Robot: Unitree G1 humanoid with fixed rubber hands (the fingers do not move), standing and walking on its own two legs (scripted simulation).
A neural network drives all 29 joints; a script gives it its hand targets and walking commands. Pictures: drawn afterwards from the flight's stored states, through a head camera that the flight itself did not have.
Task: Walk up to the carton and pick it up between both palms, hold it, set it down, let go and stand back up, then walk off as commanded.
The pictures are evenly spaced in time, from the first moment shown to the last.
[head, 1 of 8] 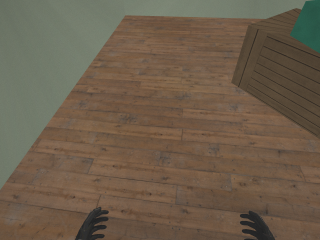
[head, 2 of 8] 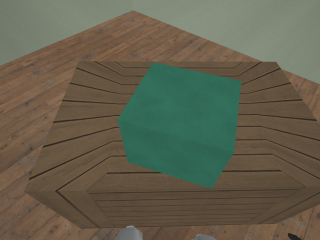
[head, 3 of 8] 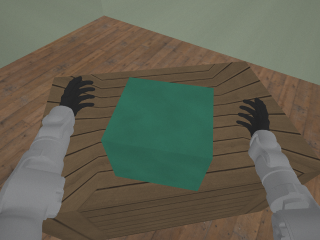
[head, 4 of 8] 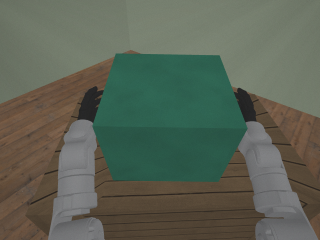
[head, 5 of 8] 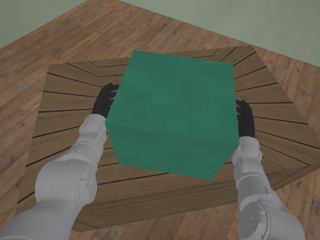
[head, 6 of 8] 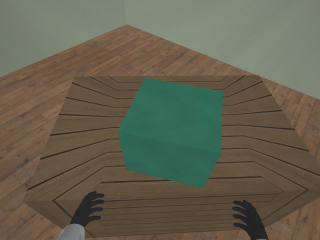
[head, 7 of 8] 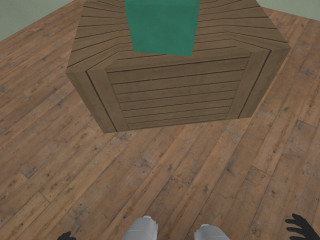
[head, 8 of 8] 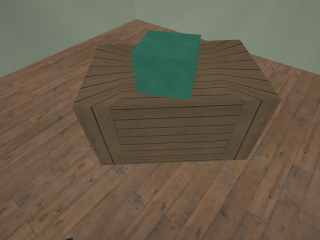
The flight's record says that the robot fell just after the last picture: no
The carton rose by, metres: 0.25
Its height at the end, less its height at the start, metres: +0.00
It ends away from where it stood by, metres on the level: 0.02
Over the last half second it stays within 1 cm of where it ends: yes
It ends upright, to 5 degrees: yes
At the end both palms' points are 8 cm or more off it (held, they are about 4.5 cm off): yes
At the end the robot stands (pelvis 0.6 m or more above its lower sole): yes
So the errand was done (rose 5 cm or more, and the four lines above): yes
